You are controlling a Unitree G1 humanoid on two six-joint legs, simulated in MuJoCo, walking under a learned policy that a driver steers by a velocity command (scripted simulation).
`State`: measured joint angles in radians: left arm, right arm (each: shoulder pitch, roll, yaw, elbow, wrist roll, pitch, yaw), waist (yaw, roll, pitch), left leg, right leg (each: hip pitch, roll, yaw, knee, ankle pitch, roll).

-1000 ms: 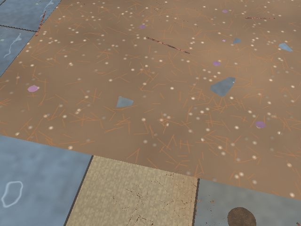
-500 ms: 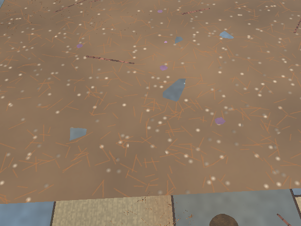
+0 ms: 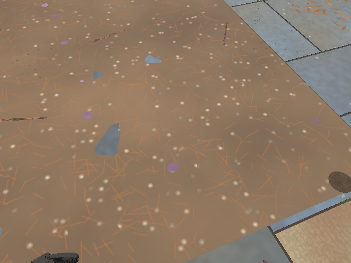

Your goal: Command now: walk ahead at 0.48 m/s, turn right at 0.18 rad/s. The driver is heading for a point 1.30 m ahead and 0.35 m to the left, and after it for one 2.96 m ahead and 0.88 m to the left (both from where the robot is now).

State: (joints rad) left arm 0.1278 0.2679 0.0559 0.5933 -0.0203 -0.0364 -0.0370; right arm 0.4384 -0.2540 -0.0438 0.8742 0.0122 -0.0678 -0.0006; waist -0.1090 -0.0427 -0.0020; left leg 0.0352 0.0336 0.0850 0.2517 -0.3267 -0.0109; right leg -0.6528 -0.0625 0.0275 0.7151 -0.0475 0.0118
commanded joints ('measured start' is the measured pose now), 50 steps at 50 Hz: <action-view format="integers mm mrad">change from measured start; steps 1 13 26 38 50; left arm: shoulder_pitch -183 108 254 173 -137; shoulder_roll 44 96 185 127 53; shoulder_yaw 2 24 48 22 -2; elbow -125 30 177 140 70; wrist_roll -8 23 -5 5 10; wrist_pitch -31 -47 -39 -45 -47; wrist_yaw -18 7 38 39 20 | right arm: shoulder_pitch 2 -101 -473 -225 -63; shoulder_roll -211 -115 -102 -123 -191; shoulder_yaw -46 -22 -2 -20 -37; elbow -30 -91 -221 -148 -42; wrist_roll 17 3 1 -27 4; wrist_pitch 0 -22 -27 -30 -18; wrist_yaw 1 7 49 34 4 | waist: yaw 4 91 165 106 22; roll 171 -53 1 133 87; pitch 121 -40 91 -41 71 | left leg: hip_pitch -33 -661 -683 -172 -132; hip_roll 240 125 54 201 158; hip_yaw -140 -144 -119 -401 -182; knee -78 914 297 -49 -115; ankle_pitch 354 78 399 167 320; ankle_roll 173 14 36 236 217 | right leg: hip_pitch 20 536 645 42 26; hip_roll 32 -150 -181 -68 -28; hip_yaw -66 219 65 59 -5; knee -124 -530 -541 442 -118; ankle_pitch -56 32 83 -239 157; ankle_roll -35 -260 -205 -44 9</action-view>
